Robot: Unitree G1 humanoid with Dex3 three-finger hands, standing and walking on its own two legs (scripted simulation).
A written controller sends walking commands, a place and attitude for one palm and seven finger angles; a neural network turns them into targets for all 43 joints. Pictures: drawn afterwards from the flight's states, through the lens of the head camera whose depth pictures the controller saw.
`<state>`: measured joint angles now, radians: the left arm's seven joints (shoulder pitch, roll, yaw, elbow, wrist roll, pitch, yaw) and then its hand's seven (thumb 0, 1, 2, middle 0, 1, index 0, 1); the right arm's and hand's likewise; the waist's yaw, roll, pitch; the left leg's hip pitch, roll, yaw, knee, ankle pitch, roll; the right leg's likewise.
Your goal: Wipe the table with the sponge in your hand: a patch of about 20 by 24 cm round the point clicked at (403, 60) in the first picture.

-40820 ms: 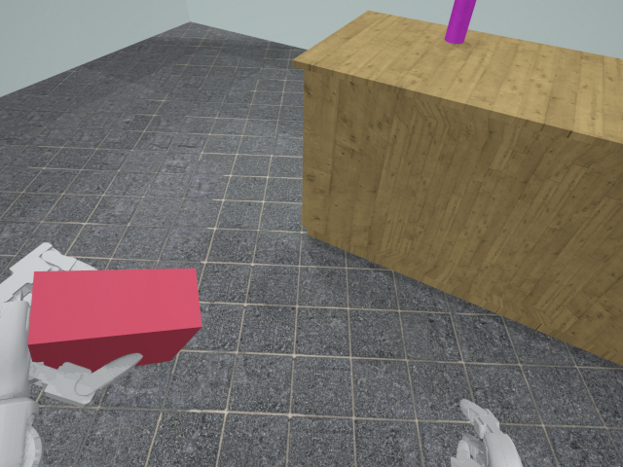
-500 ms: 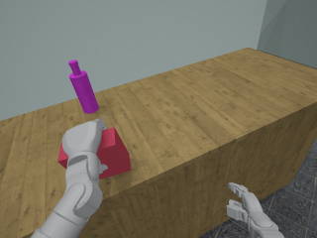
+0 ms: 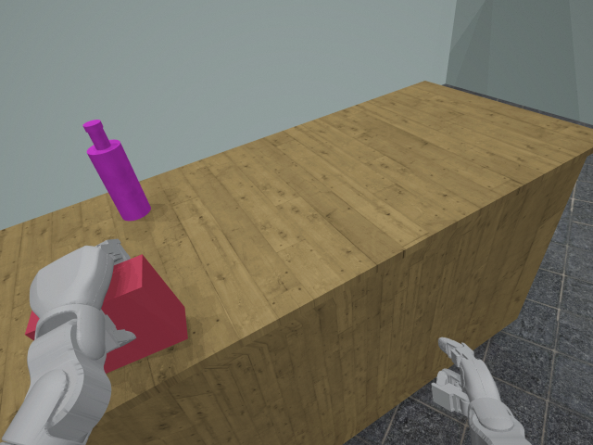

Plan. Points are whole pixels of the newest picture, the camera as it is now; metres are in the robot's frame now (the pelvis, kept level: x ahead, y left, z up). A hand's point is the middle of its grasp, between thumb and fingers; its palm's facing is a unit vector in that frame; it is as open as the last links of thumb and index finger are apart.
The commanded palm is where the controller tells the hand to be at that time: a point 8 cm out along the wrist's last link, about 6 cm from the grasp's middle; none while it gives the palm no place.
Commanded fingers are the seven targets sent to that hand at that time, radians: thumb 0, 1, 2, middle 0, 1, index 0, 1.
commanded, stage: slide back across to the middle lane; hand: left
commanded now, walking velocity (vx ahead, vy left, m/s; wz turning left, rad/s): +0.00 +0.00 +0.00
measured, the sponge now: (125, 326) +0.24 +0.28 +0.09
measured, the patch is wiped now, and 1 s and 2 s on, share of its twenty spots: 0.90 0.90 0.90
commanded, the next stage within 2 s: wipe forward along the middle lane in 0.06 s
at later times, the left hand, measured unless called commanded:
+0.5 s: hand (67, 303) +0.24 +0.34 +0.13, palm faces +0.09 -0.06 -0.99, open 10.1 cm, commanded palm +0.21 +0.34 +0.18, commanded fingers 0.00 0.10 1.30 -1.20 -1.60 -1.20 -1.60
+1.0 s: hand (64, 281) +0.28 +0.37 +0.13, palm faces +0.04 -0.06 -1.00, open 10.1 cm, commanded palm +0.25 +0.37 +0.17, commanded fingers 0.00 0.10 1.30 -1.20 -1.60 -1.20 -1.60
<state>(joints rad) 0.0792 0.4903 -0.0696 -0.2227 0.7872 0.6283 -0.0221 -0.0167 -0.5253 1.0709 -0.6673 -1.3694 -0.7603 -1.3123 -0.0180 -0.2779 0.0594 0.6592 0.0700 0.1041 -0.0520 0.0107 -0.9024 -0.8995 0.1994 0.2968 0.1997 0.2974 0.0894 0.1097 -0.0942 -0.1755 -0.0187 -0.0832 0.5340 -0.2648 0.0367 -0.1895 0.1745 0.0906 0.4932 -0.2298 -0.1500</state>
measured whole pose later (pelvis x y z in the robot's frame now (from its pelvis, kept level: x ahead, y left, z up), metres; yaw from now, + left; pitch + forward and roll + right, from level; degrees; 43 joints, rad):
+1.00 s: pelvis -0.02 +0.05 +0.00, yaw +5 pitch -1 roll +0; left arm -0.37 0.49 -0.10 0.34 0.93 0.48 -0.08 -0.01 -0.54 1.07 -0.70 -1.35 -0.79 -1.29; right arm 0.10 -0.28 0.06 0.70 0.08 0.05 -0.09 0.01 -0.90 -0.90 0.20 0.30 0.20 0.30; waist 0.06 0.09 -0.10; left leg -0.26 -0.07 -0.10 0.52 -0.24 0.02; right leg -0.28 0.10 0.04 0.50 -0.22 -0.08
